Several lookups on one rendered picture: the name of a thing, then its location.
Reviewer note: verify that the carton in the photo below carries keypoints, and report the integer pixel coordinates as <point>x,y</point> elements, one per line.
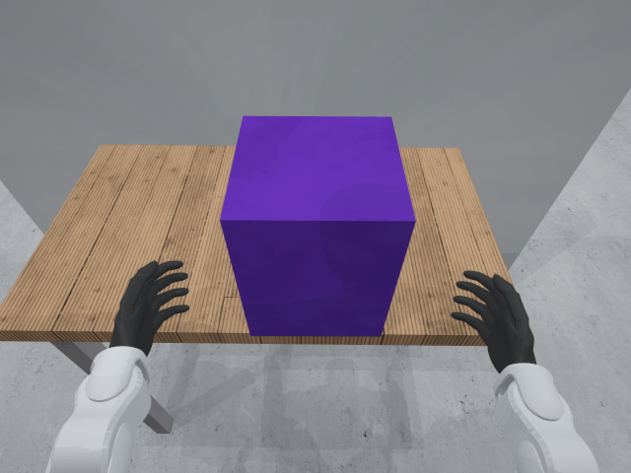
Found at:
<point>317,219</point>

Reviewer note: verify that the left robot forearm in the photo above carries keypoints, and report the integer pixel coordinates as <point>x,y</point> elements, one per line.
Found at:
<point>110,405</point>

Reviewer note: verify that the right robot forearm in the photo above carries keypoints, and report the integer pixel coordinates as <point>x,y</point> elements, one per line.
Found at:
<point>538,423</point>

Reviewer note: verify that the table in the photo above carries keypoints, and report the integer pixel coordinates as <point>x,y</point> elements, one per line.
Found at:
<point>134,204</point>

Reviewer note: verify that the robot left hand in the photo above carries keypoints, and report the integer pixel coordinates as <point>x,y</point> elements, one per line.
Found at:
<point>139,318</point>

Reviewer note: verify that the robot right hand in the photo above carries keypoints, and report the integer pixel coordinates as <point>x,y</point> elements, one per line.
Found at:
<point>506,329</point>

